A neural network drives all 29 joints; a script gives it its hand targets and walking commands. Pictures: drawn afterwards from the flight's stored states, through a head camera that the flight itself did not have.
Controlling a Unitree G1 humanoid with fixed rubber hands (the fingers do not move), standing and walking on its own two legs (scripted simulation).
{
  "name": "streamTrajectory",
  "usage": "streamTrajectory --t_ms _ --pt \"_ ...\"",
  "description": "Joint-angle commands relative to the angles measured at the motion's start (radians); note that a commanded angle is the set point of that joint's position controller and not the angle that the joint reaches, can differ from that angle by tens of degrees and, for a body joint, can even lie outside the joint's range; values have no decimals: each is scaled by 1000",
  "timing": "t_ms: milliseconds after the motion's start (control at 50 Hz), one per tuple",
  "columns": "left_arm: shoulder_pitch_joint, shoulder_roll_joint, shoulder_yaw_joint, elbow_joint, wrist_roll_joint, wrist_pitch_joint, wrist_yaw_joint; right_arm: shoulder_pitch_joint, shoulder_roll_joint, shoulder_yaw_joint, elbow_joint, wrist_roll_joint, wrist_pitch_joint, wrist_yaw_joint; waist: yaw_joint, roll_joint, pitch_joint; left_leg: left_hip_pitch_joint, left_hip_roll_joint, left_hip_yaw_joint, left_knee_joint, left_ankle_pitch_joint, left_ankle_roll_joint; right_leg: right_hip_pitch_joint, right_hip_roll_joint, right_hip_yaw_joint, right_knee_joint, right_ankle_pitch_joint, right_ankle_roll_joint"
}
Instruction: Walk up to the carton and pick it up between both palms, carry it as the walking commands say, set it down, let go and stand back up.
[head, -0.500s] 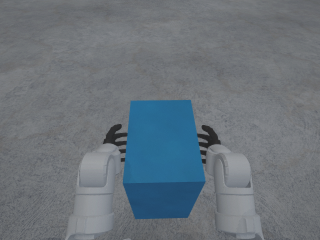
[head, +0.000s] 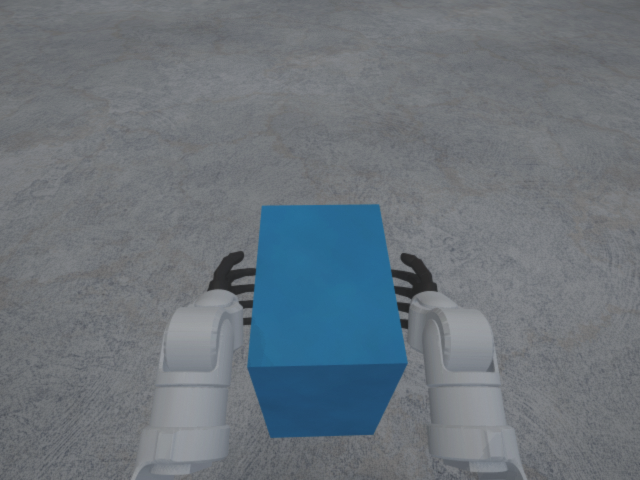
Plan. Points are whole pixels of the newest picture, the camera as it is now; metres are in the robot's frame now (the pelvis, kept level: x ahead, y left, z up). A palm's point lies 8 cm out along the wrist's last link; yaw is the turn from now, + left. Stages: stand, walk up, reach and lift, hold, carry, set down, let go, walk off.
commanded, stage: carry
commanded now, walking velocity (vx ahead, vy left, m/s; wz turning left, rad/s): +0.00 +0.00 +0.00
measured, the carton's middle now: (321, 328) +0.31 +0.00 +0.00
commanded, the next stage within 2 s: hold in 1.78 s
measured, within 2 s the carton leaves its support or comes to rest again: neither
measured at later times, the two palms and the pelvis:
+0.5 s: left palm (244, 287) +0.32 +0.10 +0.08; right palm (434, 294) +0.32 -0.14 +0.08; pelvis +0.03 -0.01 +0.00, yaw -1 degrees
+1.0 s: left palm (264, 255) +0.38 +0.08 +0.08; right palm (440, 266) +0.37 -0.16 +0.08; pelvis +0.07 -0.03 +0.01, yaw -2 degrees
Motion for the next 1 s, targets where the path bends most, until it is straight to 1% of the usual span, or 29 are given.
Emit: streamTrajectory --t_ms 0,260,340,480,560,620,720,840,980 --pt "-456 -987 -530 -68 -346 -46 -239 -480 971 520 -75 348 -42 241 -9 11 -244 142 59 -82 -154 -347 -36 15 -15 41 -132 -228 -36" --pt "-451 -969 -518 -64 -334 -64 -230 -470 957 510 -67 341 -61 236 -11 3 -247 148 87 -98 -166 -321 -34 23 -40 80 -152 -191 -33" --pt "-453 -964 -507 -54 -327 -75 -229 -467 955 502 -55 332 -73 235 -11 -5 -254 170 89 -92 -154 -273 -33 25 -57 97 -172 -167 -32" --pt "-444 -958 -507 -61 -319 -98 -226 -465 949 513 -66 325 -97 232 -13 -17 -271 225 98 -82 -133 -165 -29 45 -70 103 -184 -75 -25" --pt "-434 -956 -529 -95 -328 -85 -225 -457 949 544 -100 336 -85 230 -14 -19 -278 250 102 -77 -126 -111 -25 66 -75 105 -187 -20 -25" --pt "-427 -952 -533 -100 -329 -71 -225 -450 947 553 -106 335 -73 230 -15 -19 -282 263 106 -73 -123 -80 -23 82 -78 106 -188 17 -26" --pt "-430 -948 -504 -59 -311 -76 -229 -449 945 528 -67 310 -80 232 -16 -21 -277 274 108 -68 -121 -47 -23 100 -81 106 -188 61 -26" --pt "-437 -950 -474 -17 -290 -116 -229 -450 943 497 -23 279 -122 231 -16 -21 -281 287 112 -66 -112 -4 -21 118 -80 104 -179 115 -26" --pt "-430 -936 -461 -2 -274 -162 -226 -434 929 485 -7 254 -172 225 -16 -20 -300 304 116 -56 -90 63 -20 146 -80 100 -163 196 -25"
